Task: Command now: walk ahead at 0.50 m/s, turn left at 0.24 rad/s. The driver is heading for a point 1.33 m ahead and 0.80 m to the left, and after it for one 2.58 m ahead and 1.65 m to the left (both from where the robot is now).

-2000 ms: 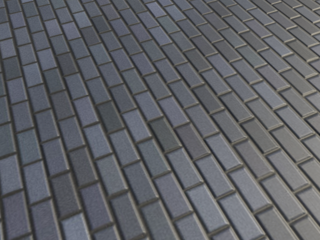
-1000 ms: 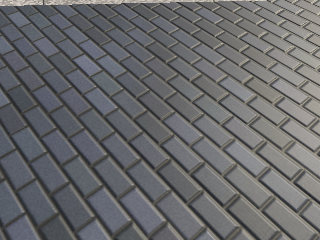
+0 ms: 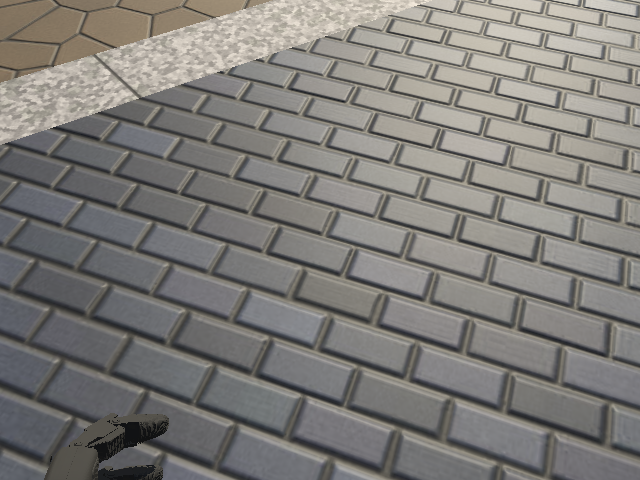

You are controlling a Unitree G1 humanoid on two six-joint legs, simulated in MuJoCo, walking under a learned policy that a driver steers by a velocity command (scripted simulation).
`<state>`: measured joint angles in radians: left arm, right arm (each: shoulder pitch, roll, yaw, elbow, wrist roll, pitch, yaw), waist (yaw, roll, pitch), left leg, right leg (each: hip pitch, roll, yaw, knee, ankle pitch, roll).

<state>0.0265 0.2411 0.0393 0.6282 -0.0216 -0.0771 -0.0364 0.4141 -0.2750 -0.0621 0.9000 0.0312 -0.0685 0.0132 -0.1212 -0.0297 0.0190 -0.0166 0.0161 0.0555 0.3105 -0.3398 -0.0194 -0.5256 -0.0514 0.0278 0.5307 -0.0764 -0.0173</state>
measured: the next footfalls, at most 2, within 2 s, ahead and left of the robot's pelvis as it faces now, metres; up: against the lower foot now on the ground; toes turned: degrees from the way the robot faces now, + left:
right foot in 0.04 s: +0.17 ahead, -0.13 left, +0.00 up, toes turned +1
left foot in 0.54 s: +0.39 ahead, +0.19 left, +0.00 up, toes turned +21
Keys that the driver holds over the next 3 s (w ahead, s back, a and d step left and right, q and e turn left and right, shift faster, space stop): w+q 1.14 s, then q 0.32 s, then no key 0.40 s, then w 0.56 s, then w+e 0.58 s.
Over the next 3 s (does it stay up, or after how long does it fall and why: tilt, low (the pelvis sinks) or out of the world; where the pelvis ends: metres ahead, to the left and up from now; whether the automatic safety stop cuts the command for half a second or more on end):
stays up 1.01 0.67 0.01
